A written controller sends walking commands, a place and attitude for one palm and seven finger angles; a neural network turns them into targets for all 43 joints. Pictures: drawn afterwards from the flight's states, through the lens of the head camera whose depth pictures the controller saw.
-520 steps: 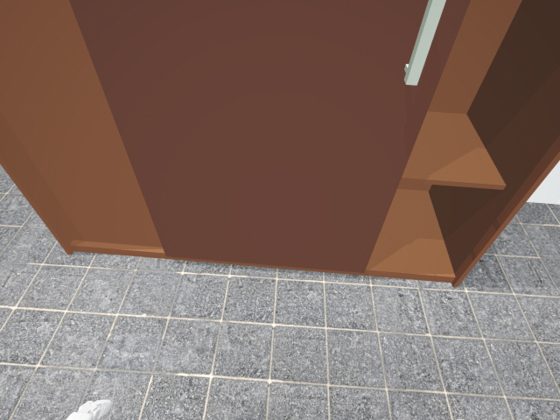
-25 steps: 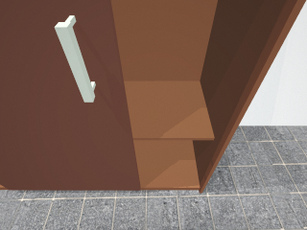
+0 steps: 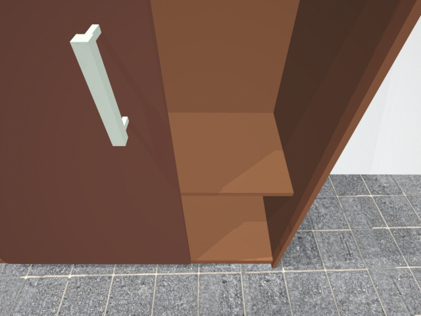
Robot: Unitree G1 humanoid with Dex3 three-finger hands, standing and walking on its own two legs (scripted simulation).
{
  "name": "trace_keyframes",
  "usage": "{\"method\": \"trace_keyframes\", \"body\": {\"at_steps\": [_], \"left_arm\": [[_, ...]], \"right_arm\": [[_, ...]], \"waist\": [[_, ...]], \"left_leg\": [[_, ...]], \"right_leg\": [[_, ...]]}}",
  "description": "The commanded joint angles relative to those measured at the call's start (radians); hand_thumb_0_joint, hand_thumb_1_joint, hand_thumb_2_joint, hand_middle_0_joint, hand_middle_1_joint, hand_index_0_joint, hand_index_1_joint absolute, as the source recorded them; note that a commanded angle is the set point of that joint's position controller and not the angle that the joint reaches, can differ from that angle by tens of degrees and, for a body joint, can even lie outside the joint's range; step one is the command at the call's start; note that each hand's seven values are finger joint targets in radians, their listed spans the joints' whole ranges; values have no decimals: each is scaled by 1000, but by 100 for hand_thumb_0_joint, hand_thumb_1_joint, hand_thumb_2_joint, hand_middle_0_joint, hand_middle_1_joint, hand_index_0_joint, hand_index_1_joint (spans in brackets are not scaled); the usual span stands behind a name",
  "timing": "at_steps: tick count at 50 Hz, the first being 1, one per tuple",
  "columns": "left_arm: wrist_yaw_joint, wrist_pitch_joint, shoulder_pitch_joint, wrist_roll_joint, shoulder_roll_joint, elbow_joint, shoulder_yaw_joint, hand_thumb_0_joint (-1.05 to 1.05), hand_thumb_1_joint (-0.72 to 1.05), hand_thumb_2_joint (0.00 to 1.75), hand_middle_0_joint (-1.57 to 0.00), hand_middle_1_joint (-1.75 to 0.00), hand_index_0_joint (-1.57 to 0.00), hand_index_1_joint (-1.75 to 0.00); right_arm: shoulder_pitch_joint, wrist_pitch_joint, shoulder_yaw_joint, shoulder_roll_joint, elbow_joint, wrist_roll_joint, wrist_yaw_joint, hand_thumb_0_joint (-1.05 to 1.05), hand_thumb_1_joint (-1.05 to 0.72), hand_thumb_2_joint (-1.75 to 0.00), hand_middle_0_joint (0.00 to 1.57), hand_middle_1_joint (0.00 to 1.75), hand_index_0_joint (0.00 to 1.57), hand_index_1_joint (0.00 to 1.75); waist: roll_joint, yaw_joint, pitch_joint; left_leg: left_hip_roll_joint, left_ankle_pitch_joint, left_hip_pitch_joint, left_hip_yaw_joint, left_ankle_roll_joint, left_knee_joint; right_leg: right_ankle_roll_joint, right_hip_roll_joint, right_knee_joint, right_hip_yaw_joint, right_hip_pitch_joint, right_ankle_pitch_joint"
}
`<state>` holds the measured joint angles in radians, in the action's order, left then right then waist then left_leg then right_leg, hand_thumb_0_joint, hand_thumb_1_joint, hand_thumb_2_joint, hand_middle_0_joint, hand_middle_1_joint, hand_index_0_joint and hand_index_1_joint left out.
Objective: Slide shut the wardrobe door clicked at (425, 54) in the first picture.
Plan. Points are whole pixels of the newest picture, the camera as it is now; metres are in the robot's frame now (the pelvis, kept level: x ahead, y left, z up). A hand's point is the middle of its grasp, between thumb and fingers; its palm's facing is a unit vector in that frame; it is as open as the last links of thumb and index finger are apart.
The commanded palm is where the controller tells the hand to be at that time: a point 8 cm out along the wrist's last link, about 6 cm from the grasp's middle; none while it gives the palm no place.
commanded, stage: look again from close up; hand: left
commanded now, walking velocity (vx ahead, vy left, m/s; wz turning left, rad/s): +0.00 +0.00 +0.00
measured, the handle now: (108, 91) +0.42 +0.21 +0.23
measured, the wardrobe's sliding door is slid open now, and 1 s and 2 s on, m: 0.38 0.38 0.38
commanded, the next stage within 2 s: raise the hand with hooked fingers in 0.56 s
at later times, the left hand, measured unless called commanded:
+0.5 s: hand out of the picture -0.02 +0.17 -0.17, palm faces +0.05 -0.98 -0.20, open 7.3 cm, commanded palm none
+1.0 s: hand (113, 284) +0.16 +0.17 +0.04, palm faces -0.02 -1.00 -0.01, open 8.0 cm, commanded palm +0.10 +0.25 +0.00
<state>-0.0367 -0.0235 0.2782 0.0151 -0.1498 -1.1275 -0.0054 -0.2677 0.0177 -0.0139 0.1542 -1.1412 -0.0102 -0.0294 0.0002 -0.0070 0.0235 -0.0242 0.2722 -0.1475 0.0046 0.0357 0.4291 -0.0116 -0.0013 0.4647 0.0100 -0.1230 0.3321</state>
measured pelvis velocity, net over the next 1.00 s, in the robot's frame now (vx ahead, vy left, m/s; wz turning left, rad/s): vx -0.06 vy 0.01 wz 0.01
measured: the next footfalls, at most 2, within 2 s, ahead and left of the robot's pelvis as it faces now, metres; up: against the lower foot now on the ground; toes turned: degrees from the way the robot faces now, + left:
none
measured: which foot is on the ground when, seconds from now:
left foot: down 0.00-1.00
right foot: down 0.00-1.00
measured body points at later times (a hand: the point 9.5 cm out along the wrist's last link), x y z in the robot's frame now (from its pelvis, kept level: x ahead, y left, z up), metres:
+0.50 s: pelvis -0.01 +0.00 +0.00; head +0.00 +0.00 +0.45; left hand -0.02 +0.23 -0.16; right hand -0.01 -0.21 -0.16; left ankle -0.03 +0.14 -0.74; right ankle -0.05 -0.11 -0.74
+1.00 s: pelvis -0.06 +0.01 -0.03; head -0.07 +0.00 +0.42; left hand +0.16 +0.22 +0.04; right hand +0.14 -0.25 -0.08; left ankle -0.03 +0.14 -0.74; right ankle -0.05 -0.11 -0.74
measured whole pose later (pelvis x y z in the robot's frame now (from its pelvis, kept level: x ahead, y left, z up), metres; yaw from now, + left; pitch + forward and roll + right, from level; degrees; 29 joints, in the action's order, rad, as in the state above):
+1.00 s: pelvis -0.06 +0.01 -0.03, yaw +1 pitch +4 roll +1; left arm 0.24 -0.41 0.33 -0.24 -0.17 -0.07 -0.12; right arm -0.16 0.29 0.04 0.26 -0.62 0.02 -0.02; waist 0.00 0.02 -0.11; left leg -0.01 0.35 -0.51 0.00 0.03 0.79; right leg 0.00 -0.01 0.83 0.01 -0.48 0.42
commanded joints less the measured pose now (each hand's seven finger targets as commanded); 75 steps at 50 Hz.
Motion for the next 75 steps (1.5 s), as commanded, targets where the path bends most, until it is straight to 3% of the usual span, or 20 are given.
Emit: {"method": "trace_keyframes", "body": {"at_steps": [1,32,33,34,35,36,37,38,39,41,44,45,47,50,55,59,63,66,70,75], "left_arm": [[-4,-12,68,-3,-120,23,-17,0,90,90,-20,-30,-20,-30],[-5,-8,99,-3,-102,12,-13,0,90,90,-20,-30,-20,-30],[-41,-43,165,13,-123,-7,-15,0,90,90,-20,-30,-20,-30],[-22,-261,-581,-210,-326,1586,-69,0,88,89,-20,-32,-20,-32],[-69,-233,-450,-141,-402,1572,-122,0,85,88,-20,-33,-20,-33],[-105,-156,-143,-111,-232,1338,-66,0,83,87,-21,-34,-21,-34],[-104,-30,169,-136,6,1024,53,0,81,86,-21,-36,-21,-36],[-79,-44,52,-182,11,1307,73,0,78,85,-21,-37,-21,-37],[-65,-88,33,-167,-67,1354,8,0,76,84,-21,-39,-21,-39],[-29,-175,82,-160,-59,1263,-21,0,71,82,-21,-42,-21,-42],[128,-346,346,-221,20,991,-66,0,64,79,-22,-47,-22,-47],[206,-394,433,-251,-21,948,-129,0,62,78,-22,-48,-22,-48],[333,-439,388,-296,-125,986,-225,0,57,76,-22,-51,-22,-51],[331,-334,261,-278,-223,1206,-282,0,50,73,-23,-55,-23,-55],[158,-387,-121,-271,-229,1624,-263,0,39,68,-24,-63,-24,-63],[175,-511,-166,-242,-188,1637,-142,0,29,64,-24,-69,-24,-69],[310,-404,-204,-270,-231,1458,-110,0,20,60,-25,-75,-25,-75],[379,-206,-153,-303,-304,1246,-236,0,13,57,-25,-80,-25,-80],[351,-34,-134,-388,-396,1260,-437,0,4,53,-26,-86,-26,-86],[265,-116,-165,-385,-393,1546,-491,0,-8,48,-27,-93,-27,-93]], "right_arm": [[-59,12,18,93,29,1,-8,0,-90,-90,20,30,20,30],[-89,9,16,79,19,4,-9,0,-90,-90,20,30,20,30],[37,21,26,111,99,7,5,0,-90,-90,20,30,20,30],[-6,168,43,282,436,51,-45,0,-90,-90,20,30,20,30],[119,255,2,184,412,61,-85,0,-90,-90,20,30,20,30],[30,305,49,204,364,23,-79,0,-90,-90,20,30,20,30],[30,313,38,135,333,62,-65,0,-90,-90,20,30,20,30],[39,319,44,171,419,72,-62,0,-90,-90,20,30,20,30],[69,332,60,201,446,61,-69,0,-90,-90,20,30,20,30],[65,356,68,207,495,27,-62,0,-90,-90,20,30,20,30],[119,351,86,199,544,16,-24,0,-90,-90,20,30,20,30],[128,342,96,204,572,26,-4,0,-90,-90,20,30,20,30],[164,330,102,231,660,33,10,0,-90,-90,20,30,20,30],[208,278,88,220,766,49,1,0,-90,-90,20,30,20,30],[121,267,63,185,789,26,-34,0,-90,-90,20,30,20,30],[78,315,36,194,718,20,-51,0,-90,-90,20,30,20,30],[108,347,13,225,684,47,-77,0,-90,-90,20,30,20,30],[127,335,5,229,673,66,-95,0,-90,-90,20,30,20,30],[187,323,-5,209,706,63,-100,0,-90,-90,20,30,20,30],[140,379,-5,188,701,45,-51,0,-90,-90,20,30,20,30]], "waist": [[1,2,33],[-5,1,63],[-86,-38,102],[138,100,-407],[288,31,-319],[315,18,-377],[114,36,-190],[84,28,-173],[16,44,-163],[-145,65,-74],[-325,-23,28],[-269,-69,5],[-163,-75,-87],[26,-100,-152],[82,5,-204],[161,66,-193],[96,76,-132],[4,12,-79],[-57,-77,-177],[94,-80,-286]], "left_leg": [[-62,-265,4,29,-52,-47],[-59,-206,-11,42,-54,-69],[-59,-262,-118,-4,-23,182],[26,-370,178,-30,-71,21],[11,-417,201,-72,-77,45],[-12,-471,193,-31,-48,18],[-29,-456,50,-6,-60,26],[-10,-381,16,20,-61,49],[3,-301,-2,6,-62,75],[36,-161,-121,5,-67,136],[33,-13,-360,1,-39,219],[43,-30,-382,-11,-28,244],[64,-21,-412,-47,-24,299],[81,44,-393,-77,-42,289],[37,98,-309,-5,-62,298],[22,92,-251,28,-65,313],[22,167,-270,52,-69,271],[24,186,-331,47,-67,219],[34,79,-297,34,-60,189],[34,-157,-165,18,-50,164]], "right_leg": [[-21,-93,-77,60,-42,-361],[-18,-90,-111,54,-58,-256],[16,-155,-111,125,-83,-773],[-5,-72,10,39,23,-651],[-15,-15,28,23,-51,-449],[-30,-6,45,-30,-70,-264],[-8,-14,47,-78,-133,-221],[0,-16,54,-91,-113,-289],[7,-12,42,-97,-163,-267],[15,4,46,-111,-293,-152],[14,7,138,-108,-422,-1],[-4,-2,167,-81,-380,-48],[-18,-19,217,-50,-339,-76],[-12,-18,214,-32,-327,40],[-7,17,223,-39,-418,101],[-14,25,232,-52,-460,72],[-4,20,156,-33,-403,120],[4,5,89,-17,-343,175],[11,-8,62,-20,-213,138],[-3,19,119,-87,-151,-177]]}}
